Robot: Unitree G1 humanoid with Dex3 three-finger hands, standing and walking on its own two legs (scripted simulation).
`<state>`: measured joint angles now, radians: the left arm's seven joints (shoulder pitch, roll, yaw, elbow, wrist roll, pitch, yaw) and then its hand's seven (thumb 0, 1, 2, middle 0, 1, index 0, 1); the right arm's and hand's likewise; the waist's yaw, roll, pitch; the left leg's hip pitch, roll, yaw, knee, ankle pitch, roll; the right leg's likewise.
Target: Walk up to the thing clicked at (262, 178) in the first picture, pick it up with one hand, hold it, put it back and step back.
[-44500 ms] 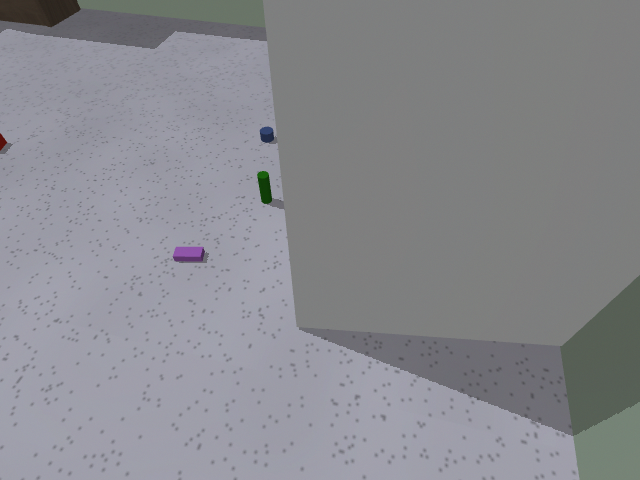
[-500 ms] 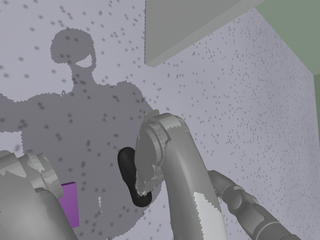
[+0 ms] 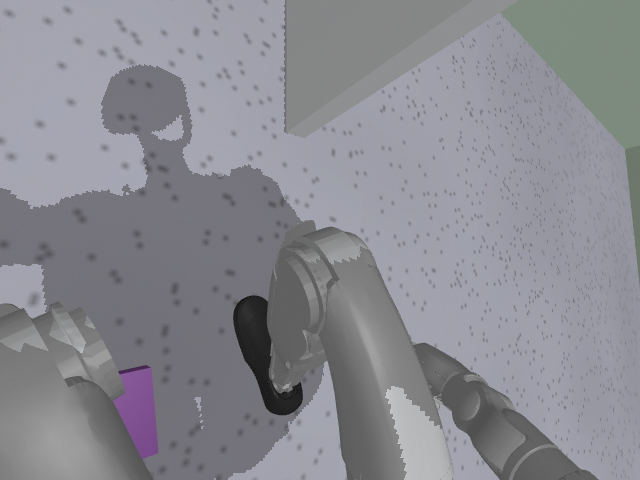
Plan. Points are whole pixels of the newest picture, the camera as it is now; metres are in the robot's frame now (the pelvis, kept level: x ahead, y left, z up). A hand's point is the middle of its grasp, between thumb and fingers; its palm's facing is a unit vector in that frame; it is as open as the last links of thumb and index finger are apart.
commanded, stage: open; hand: left
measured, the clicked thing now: out of the picture +0.47 +0.38 -0.22
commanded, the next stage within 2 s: withdraw in 0.18 s
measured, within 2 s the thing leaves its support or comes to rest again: neither
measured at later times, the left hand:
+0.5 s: hand out of the picture +0.47 +0.41 -0.15, palm faces +0.67 -0.74 +0.00, open 15.9 cm
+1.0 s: hand out of the picture +0.37 +0.51 -0.06, palm faces +0.67 -0.70 -0.25, open 17.1 cm
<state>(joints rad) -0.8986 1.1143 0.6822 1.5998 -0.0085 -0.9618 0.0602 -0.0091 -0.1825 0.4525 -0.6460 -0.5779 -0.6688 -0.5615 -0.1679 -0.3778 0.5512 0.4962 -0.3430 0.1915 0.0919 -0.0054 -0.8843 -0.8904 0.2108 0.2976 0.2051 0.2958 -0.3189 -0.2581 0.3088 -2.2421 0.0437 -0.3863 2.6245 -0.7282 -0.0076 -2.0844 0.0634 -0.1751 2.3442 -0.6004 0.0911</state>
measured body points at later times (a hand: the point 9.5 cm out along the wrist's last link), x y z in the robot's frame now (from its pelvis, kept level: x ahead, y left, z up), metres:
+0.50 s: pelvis +0.00 +0.00 +0.00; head +0.25 +0.19 +0.32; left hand +0.43 +0.44 -0.14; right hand +0.16 -0.25 -0.03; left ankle +0.07 +0.13 -0.26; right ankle +0.15 -0.14 -0.26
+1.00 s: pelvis +0.00 +0.00 +0.02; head +0.19 +0.18 +0.39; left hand +0.33 +0.54 -0.05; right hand +0.18 -0.25 -0.04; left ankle +0.07 +0.13 -0.26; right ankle +0.15 -0.14 -0.26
